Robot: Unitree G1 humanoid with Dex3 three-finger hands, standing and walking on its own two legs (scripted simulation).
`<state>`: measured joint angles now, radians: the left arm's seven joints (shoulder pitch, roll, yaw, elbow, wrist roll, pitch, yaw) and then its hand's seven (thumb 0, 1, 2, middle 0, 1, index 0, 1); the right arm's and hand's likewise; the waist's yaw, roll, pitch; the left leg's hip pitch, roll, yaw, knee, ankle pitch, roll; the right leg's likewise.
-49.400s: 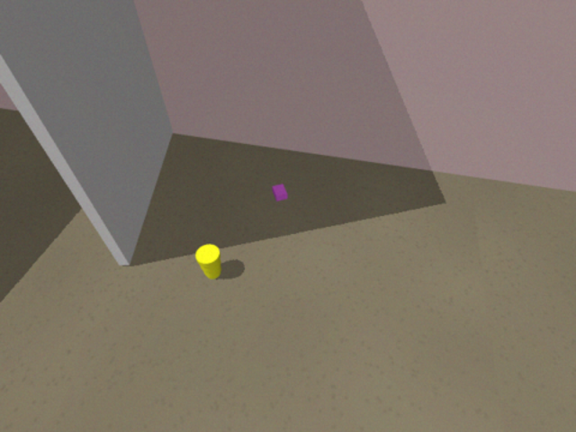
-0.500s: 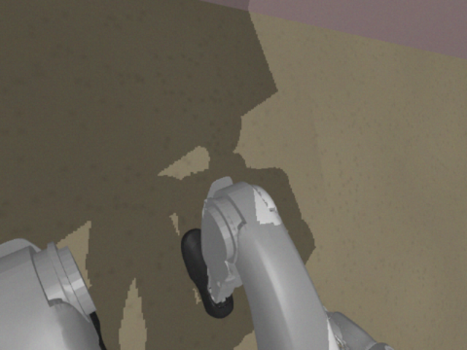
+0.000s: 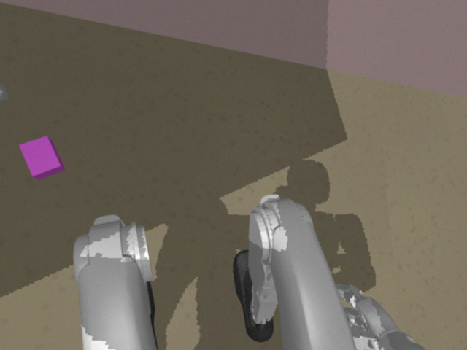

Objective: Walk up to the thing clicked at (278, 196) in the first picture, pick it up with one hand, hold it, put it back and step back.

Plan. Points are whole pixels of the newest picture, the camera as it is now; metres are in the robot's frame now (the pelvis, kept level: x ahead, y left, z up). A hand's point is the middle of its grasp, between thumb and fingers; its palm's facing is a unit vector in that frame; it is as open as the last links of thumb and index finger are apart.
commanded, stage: withdraw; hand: left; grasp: from above
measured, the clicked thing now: (43, 157) +0.47 +0.34 -0.32
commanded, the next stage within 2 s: home in 0.22 s
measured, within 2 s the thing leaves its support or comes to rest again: neither
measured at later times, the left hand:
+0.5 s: hand (2, 146) +0.44 +0.34 -0.15, palm faces -0.43 -0.11 -0.90, open 13.1 cm
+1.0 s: hand out of the picture +0.30 +0.28 +0.06, palm faces -0.15 -0.77 -0.62, open 7.6 cm
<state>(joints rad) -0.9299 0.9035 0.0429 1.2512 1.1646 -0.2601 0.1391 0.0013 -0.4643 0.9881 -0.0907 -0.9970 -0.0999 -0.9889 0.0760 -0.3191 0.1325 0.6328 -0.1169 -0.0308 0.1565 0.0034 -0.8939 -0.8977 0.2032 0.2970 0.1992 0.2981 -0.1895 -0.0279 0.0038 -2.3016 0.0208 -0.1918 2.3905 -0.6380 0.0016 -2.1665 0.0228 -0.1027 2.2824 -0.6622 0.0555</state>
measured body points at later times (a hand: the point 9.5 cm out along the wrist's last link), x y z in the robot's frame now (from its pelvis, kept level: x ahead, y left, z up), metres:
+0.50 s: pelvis +0.00 +0.00 +0.00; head +0.24 +0.09 +0.38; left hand +0.46 +0.34 -0.10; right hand +0.06 -0.26 -0.10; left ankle +0.09 +0.13 -0.30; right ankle +0.11 -0.13 -0.30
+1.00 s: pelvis +0.02 +0.00 +0.17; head +0.17 +0.05 +0.59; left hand +0.30 +0.32 +0.10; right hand +0.24 -0.23 +0.07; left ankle +0.08 +0.13 -0.30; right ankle +0.11 -0.13 -0.30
